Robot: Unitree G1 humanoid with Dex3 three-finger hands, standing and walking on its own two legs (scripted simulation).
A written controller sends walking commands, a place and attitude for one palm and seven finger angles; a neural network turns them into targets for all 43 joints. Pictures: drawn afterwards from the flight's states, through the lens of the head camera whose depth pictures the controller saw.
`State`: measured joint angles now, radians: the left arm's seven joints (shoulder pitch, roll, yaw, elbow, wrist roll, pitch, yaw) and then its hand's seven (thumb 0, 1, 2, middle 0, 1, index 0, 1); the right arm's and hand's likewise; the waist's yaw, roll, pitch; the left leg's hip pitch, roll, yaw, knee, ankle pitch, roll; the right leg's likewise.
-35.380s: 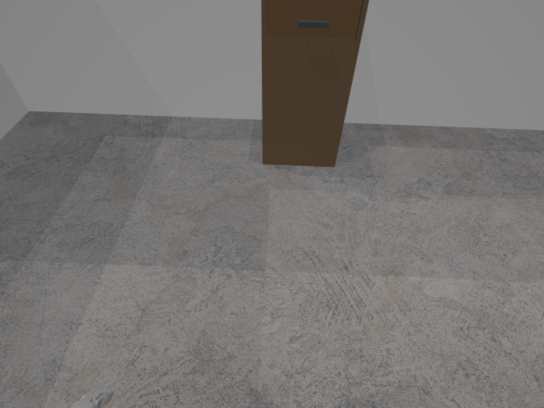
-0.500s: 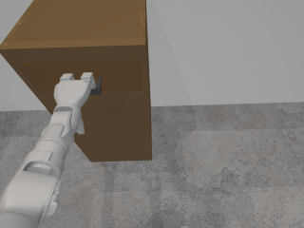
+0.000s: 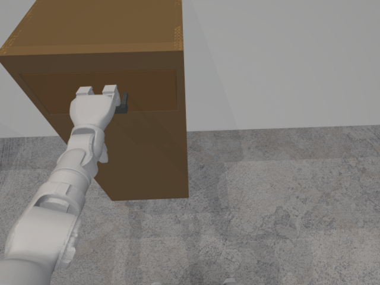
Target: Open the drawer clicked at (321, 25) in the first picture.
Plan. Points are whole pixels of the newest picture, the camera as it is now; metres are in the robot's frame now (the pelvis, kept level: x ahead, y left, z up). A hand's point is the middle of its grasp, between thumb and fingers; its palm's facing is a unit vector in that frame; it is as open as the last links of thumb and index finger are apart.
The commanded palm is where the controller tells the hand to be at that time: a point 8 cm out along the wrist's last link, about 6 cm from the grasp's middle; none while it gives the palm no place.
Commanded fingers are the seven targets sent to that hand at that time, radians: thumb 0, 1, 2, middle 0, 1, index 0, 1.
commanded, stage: lower the fingers behind the handle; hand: left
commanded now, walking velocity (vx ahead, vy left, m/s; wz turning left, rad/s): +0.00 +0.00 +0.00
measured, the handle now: (104, 102) +0.55 +0.22 +0.04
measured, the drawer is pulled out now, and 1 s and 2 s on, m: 0.00 0.00 0.00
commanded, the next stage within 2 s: lift the fingers back up to retry in 0.08 s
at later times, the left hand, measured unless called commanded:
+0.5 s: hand (101, 120) +0.47 +0.21 +0.05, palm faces -0.03 +0.00 -1.00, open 13.6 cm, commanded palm +0.44 +0.21 +0.12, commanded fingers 0.00 -0.50 0.30 -0.30 -1.20 -0.30 -1.20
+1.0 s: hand (95, 118) +0.45 +0.21 +0.09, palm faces -0.06 -0.02 -1.00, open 13.9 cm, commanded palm +0.43 +0.21 +0.15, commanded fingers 0.00 -0.50 0.30 -0.30 -1.20 -0.30 -1.20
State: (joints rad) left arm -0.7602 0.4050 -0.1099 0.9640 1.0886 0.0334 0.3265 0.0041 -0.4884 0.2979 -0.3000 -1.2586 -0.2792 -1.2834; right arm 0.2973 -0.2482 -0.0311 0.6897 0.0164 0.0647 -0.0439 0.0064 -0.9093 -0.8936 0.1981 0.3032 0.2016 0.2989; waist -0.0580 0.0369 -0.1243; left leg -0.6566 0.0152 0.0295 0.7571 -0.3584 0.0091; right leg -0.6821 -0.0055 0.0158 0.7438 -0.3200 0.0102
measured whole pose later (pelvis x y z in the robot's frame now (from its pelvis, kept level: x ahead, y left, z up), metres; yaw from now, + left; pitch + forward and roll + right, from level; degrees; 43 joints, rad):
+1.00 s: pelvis +0.03 +0.00 +0.02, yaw +1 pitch +9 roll +0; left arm -0.59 0.40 -0.15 0.67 1.01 0.06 0.10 0.00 -0.49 0.30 -0.31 -1.21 -0.32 -1.20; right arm 0.19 -0.27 -0.03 0.66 0.04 0.10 -0.05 0.01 -0.91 -0.89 0.20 0.30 0.20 0.30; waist -0.01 0.06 -0.09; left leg -0.40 0.01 0.02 0.58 -0.33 0.00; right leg -0.43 -0.01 0.00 0.59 -0.31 0.00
